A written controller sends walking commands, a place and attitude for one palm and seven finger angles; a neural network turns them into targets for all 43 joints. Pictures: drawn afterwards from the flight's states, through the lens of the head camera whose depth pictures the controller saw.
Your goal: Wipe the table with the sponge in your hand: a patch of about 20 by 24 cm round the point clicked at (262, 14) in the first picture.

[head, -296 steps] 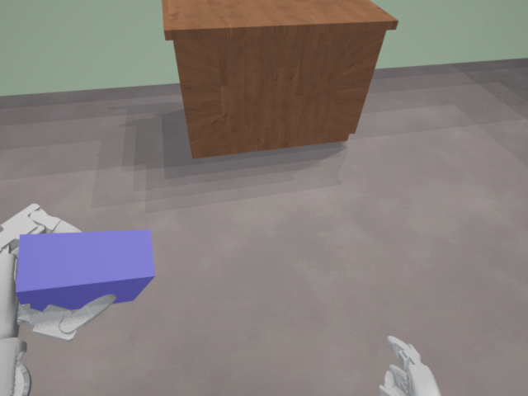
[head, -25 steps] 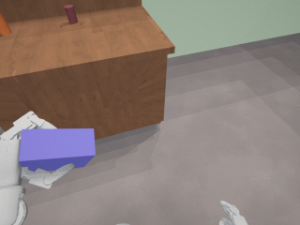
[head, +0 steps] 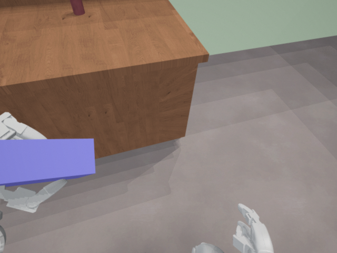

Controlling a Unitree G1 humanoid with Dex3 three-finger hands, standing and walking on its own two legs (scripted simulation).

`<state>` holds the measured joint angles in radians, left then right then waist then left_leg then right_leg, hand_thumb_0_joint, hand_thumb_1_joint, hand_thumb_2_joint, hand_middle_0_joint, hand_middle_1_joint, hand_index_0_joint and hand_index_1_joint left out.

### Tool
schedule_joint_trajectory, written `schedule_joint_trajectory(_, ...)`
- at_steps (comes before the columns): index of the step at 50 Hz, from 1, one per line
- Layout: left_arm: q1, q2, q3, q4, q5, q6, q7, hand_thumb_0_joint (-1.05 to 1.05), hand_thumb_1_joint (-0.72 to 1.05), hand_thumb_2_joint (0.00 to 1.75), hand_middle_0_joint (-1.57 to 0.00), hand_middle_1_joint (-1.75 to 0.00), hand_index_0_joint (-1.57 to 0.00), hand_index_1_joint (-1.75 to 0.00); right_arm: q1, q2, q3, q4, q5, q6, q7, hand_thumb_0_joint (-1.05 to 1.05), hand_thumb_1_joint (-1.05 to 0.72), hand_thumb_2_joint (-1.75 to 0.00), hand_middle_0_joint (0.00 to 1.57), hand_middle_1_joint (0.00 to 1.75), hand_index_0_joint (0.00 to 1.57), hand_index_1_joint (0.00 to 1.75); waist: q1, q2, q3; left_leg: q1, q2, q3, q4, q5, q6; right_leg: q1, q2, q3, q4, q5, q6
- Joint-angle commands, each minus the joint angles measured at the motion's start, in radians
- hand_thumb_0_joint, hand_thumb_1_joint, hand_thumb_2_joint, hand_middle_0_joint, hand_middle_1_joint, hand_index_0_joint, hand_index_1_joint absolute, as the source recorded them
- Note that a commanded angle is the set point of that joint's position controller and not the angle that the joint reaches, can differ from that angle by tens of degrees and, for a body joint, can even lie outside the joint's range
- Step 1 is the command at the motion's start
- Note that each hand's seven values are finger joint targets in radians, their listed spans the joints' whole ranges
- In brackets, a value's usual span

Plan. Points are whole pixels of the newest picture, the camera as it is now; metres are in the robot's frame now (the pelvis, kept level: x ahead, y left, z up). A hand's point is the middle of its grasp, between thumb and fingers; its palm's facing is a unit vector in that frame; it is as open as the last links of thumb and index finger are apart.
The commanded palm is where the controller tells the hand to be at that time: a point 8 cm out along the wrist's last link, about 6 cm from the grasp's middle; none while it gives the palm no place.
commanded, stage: take the last steps up to it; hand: left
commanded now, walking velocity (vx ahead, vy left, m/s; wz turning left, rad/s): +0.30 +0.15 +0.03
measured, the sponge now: (59, 162) +0.23 +0.20 +0.17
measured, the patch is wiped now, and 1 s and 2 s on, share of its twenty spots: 0.00 0.00 0.00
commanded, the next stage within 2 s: come to a stop and stand still in 1.68 s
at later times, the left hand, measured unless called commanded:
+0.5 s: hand (52, 116) +0.32 +0.23 +0.18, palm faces +0.32 -0.79 -0.53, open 9.8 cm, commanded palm +0.25 +0.30 +0.18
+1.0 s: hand (38, 77) +0.41 +0.30 +0.19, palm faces +0.42 -0.74 -0.53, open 9.8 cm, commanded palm +0.36 +0.34 +0.18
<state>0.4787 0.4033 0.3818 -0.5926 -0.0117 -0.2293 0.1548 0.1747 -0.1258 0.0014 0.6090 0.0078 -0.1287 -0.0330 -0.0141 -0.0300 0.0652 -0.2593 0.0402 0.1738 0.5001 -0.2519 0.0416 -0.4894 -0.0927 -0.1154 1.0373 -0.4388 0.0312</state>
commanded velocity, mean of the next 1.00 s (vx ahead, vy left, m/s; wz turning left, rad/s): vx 0.29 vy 0.15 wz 0.00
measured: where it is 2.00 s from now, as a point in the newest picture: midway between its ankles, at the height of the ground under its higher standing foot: (139, 228)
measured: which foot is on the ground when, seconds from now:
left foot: down 0.00-0.18, up 0.20-0.58, down 0.60-1.00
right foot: up 0.00-0.14, down 0.16-0.60, up 0.62-0.98, down 1.00-1.00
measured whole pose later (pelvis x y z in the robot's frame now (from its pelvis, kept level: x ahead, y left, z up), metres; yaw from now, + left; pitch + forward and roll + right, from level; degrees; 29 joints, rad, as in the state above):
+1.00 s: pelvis +0.21 +0.06 -0.01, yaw +1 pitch +1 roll +1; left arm 0.49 0.42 0.40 -0.51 -0.01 -0.23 0.14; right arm 0.22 -0.14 0.02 0.64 0.00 -0.11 -0.05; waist 0.02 0.04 0.02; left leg -0.24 0.04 0.18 0.56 -0.32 0.01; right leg -0.32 -0.05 -0.18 0.58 -0.29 0.00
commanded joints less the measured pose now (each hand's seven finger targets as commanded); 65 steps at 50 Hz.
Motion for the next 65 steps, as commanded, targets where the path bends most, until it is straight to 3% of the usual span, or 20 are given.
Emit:
schedule_joint_trajectory(1,0.044,0.115,0.108,-0.155,-0.021,-0.066,0.010,0.00,0.10,1.30,-1.20,-1.60,-1.20,-1.60,-0.032,-0.179,-0.057,-0.112,0.000,-0.045,-0.014,0.00,-0.90,-0.90,0.20,0.30,0.20,0.30,0.012,0.235,-0.157,0.091,0.222,-0.189,-0.205,0.233,0.122,0.068,0.019,-0.048,-0.216,0.065,0.008)
schedule_joint_trajectory(7,-0.053,0.117,0.089,0.019,-0.012,-0.026,-0.001,0.00,0.10,1.30,-1.20,-1.60,-1.20,-1.60,-0.048,-0.186,-0.055,-0.100,0.004,0.000,-0.036,0.00,-0.90,-0.90,0.20,0.30,0.20,0.30,0.027,0.033,-0.163,-0.055,0.164,-0.127,0.095,0.078,0.058,0.391,-0.001,-0.010,-0.609,0.194,-0.028)
schedule_joint_trajectory(9,-0.090,0.154,0.098,0.036,-0.007,-0.023,-0.003,0.00,0.10,1.30,-1.20,-1.60,-1.20,-1.60,-0.075,-0.165,-0.049,-0.129,0.001,0.009,-0.023,0.00,-0.90,-0.90,0.20,0.30,0.20,0.30,0.031,-0.325,-0.162,-0.438,-0.038,-0.083,0.610,-0.296,-0.025,0.573,-0.387,0.642,-0.758,0.314,-0.202)
schedule_joint_trajectory(10,-0.159,0.165,0.107,-0.001,-0.019,-0.033,-0.002,0.00,0.10,1.30,-1.20,-1.60,-1.20,-1.60,-0.097,-0.183,-0.049,-0.122,-0.005,0.003,-0.019,0.00,-0.90,-0.90,0.20,0.30,0.20,0.30,0.030,-0.235,-0.120,-0.459,0.001,-0.200,0.739,-0.247,-0.046,0.494,-0.434,0.659,-0.795,0.257,-0.213)
schedule_joint_trajectory(13,-0.123,0.155,0.092,-0.062,-0.010,-0.068,-0.012,0.00,0.10,1.30,-1.20,-1.60,-1.20,-1.60,-0.084,-0.173,-0.044,-0.090,-0.008,0.017,-0.007,0.00,-0.90,-0.90,0.20,0.30,0.20,0.30,0.017,-0.040,-0.073,-0.454,0.048,-0.208,0.816,-0.083,-0.074,0.392,-0.310,0.361,-0.761,0.372,-0.169)
schedule_joint_trajectory(17,-0.094,0.178,0.107,-0.168,-0.001,-0.094,0.005,0.00,0.10,1.30,-1.20,-1.60,-1.20,-1.60,-0.090,-0.177,-0.049,-0.097,-0.013,0.022,-0.003,0.00,-0.90,-0.90,0.20,0.30,0.20,0.30,0.013,-0.030,-0.124,-0.423,0.060,-0.150,0.657,-0.002,-0.075,0.421,-0.257,0.151,-0.724,0.585,-0.150)
schedule_joint_trajectory(26,0.073,0.145,0.167,-0.119,-0.023,-0.065,0.041,0.00,0.10,1.30,-1.20,-1.60,-1.20,-1.60,-0.027,-0.157,-0.076,-0.168,-0.003,0.025,-0.013,0.00,-0.90,-0.90,0.20,0.30,0.20,0.30,0.031,-0.186,-0.201,-0.099,-0.009,0.038,0.035,0.036,-0.055,0.477,-0.212,0.092,-0.612,0.611,-0.132)
schedule_joint_trajectory(28,0.018,0.134,0.149,-0.117,-0.019,-0.067,0.040,0.00,0.10,1.30,-1.20,-1.60,-1.20,-1.60,-0.010,-0.177,-0.089,-0.165,-0.003,0.028,-0.025,0.00,-0.90,-0.90,0.20,0.30,0.20,0.30,0.010,-0.109,-0.213,0.070,-0.015,0.051,-0.074,0.099,-0.043,0.406,-0.160,0.053,-0.501,0.517,-0.092)
schedule_joint_trajectory(29,0.008,0.105,0.112,-0.116,-0.022,-0.071,0.035,0.00,0.10,1.30,-1.20,-1.60,-1.20,-1.60,0.002,-0.197,-0.099,-0.167,0.004,0.024,-0.033,0.00,-0.90,-0.90,0.20,0.30,0.20,0.30,-0.011,0.033,-0.235,0.208,0.041,-0.033,-0.107,0.135,-0.011,0.307,-0.121,0.018,-0.317,0.458,-0.059)
schedule_joint_trajectory(30,-0.020,0.111,0.113,-0.150,-0.022,-0.080,0.035,0.00,0.10,1.30,-1.20,-1.60,-1.20,-1.60,-0.009,-0.221,-0.104,-0.172,0.004,0.024,-0.029,0.00,-0.90,-0.90,0.20,0.30,0.20,0.30,-0.007,0.258,-0.253,0.348,0.237,-0.307,-0.118,0.318,0.088,0.082,-0.007,-0.039,-0.091,0.077,-0.010)
schedule_joint_trajectory(31,-0.054,0.126,0.103,-0.167,-0.010,-0.092,0.033,0.00,0.10,1.30,-1.20,-1.60,-1.20,-1.60,-0.016,-0.215,-0.098,-0.186,0.005,0.015,-0.023,0.00,-0.90,-0.90,0.20,0.30,0.20,0.30,0.003,0.294,-0.244,0.359,0.367,-0.509,-0.152,0.431,0.178,-0.057,0.045,0.020,0.105,-0.229,-0.015)
schedule_joint_trajectory(32,-0.084,0.153,0.098,-0.097,0.003,-0.090,0.020,0.00,0.10,1.30,-1.20,-1.60,-1.20,-1.60,-0.020,-0.218,-0.090,-0.170,0.006,0.004,-0.015,0.00,-0.90,-0.90,0.20,0.30,0.20,0.30,-0.002,0.219,-0.183,0.233,0.380,-0.503,-0.202,0.239,0.195,-0.099,0.029,0.066,0.206,-0.207,-0.027)
schedule_joint_trajectory(39,-0.069,0.167,0.102,-0.315,-0.004,-0.081,0.008,0.00,0.10,1.30,-1.20,-1.60,-1.20,-1.60,-0.041,-0.179,-0.060,-0.124,0.007,-0.058,-0.009,0.00,-0.90,-0.90,0.20,0.30,0.20,0.30,0.026,0.282,-0.162,0.092,0.215,-0.195,-0.231,0.162,0.128,-0.048,-0.024,0.005,0.024,0.070,0.004)
schedule_joint_trajectory(48,-0.058,0.110,0.098,0.004,-0.014,-0.034,0.006,0.00,0.10,1.30,-1.20,-1.60,-1.20,-1.60,-0.035,-0.185,-0.052,-0.100,0.002,-0.014,-0.035,0.00,-0.90,-0.90,0.20,0.30,0.20,0.30,0.023,0.111,-0.169,0.017,0.196,-0.130,-0.032,0.080,0.062,0.304,0.050,-0.073,-0.556,0.151,-0.012)
schedule_joint_trajectory(49,-0.073,0.103,0.081,0.018,-0.006,-0.030,0.003,0.00,0.10,1.30,-1.20,-1.60,-1.20,-1.60,-0.037,-0.176,-0.049,-0.103,0.003,-0.004,-0.033,0.00,-0.90,-0.90,0.20,0.30,0.20,0.30,0.023,0.009,-0.190,-0.055,0.150,-0.090,0.134,0.042,0.041,0.392,-0.030,0.044,-0.635,0.192,-0.053)
schedule_joint_trajectory(51,-0.105,0.163,0.108,0.029,-0.010,-0.028,0.006,0.00,0.10,1.30,-1.20,-1.60,-1.20,-1.60,-0.074,-0.173,-0.048,-0.131,0.000,0.006,-0.021,0.00,-0.90,-0.90,0.20,0.30,0.20,0.30,0.035,-0.307,-0.149,-0.440,-0.020,-0.087,0.611,-0.307,-0.042,0.551,-0.403,0.642,-0.760,0.395,-0.232)
schedule_joint_trajectory(52,-0.166,0.132,0.083,-0.003,-0.018,-0.036,-0.001,0.00,0.10,1.30,-1.20,-1.60,-1.20,-1.60,-0.058,-0.192,-0.056,-0.112,0.000,0.003,-0.012,0.00,-0.90,-0.90,0.20,0.30,0.20,0.30,0.017,-0.210,-0.139,-0.434,0.015,-0.200,0.715,-0.228,-0.058,0.490,-0.399,0.591,-0.767,0.355,-0.219)
schedule_joint_trajectory(55,-0.122,0.151,0.092,-0.092,-0.010,-0.066,0.001,0.00,0.10,1.30,-1.20,-1.60,-1.20,-1.60,-0.087,-0.172,-0.039,-0.105,-0.004,0.024,-0.008,0.00,-0.90,-0.90,0.20,0.30,0.20,0.30,0.020,-0.043,-0.108,-0.455,0.051,-0.194,0.753,-0.130,-0.078,0.454,-0.312,0.331,-0.712,0.570,-0.191)
schedule_joint_trajectory(59,-0.085,0.191,0.129,-0.194,-0.006,-0.096,0.016,0.00,0.10,1.30,-1.20,-1.60,-1.20,-1.60,-0.087,-0.172,-0.045,-0.117,-0.011,0.033,-0.011,0.00,-0.90,-0.90,0.20,0.30,0.20,0.30,0.007,-0.048,-0.137,-0.340,0.057,-0.123,0.520,-0.029,-0.077,0.408,-0.239,0.106,-0.689,0.723,-0.147)
schedule_joint_trajectory(65,0.062,0.165,0.167,-0.189,-0.024,-0.073,0.038,0.00,0.10,1.30,-1.20,-1.60,-1.20,-1.60,-0.041,-0.156,-0.064,-0.174,-0.006,0.027,-0.016,0.00,-0.90,-0.90,0.20,0.30,0.20,0.30,0.041,-0.131,-0.211,-0.145,0.004,-0.003,0.128,0.002,-0.062,0.475,-0.227,0.107,-0.615,0.737,-0.148)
